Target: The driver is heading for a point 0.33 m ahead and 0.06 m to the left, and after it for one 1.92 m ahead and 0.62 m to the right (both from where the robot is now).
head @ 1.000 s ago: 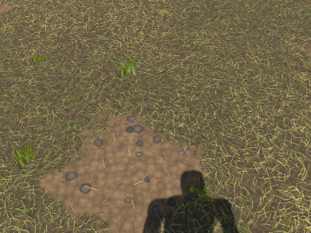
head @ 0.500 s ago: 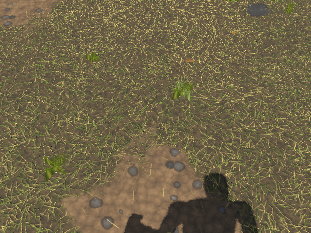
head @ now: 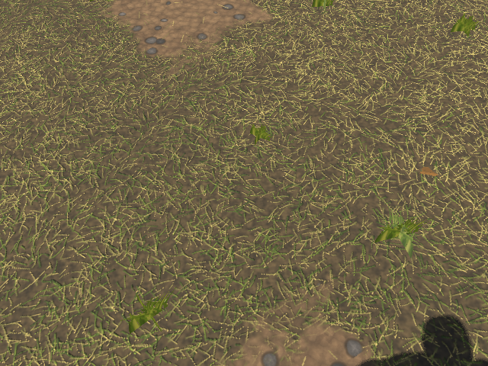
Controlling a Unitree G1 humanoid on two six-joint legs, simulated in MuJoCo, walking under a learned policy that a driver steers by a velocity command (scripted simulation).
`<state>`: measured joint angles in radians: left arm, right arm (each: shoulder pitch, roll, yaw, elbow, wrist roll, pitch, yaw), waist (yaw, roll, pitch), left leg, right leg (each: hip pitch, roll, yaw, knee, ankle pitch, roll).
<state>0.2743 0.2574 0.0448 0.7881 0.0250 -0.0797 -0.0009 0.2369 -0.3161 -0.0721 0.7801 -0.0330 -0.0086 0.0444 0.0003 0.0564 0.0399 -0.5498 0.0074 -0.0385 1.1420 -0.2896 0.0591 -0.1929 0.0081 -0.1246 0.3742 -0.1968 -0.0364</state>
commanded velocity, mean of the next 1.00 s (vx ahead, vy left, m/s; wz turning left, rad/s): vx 0.50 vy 0.00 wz -0.08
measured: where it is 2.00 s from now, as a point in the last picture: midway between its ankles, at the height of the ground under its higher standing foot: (291, 206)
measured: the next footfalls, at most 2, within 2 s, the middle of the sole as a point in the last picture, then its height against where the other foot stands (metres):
left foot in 0.30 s outside the picture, level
right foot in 0.86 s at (271, 320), level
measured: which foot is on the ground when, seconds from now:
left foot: up 0.00-0.28, down 0.30-0.84, up 0.86-1.00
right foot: down 0.00-0.32, up 0.34-0.84, down 0.86-1.00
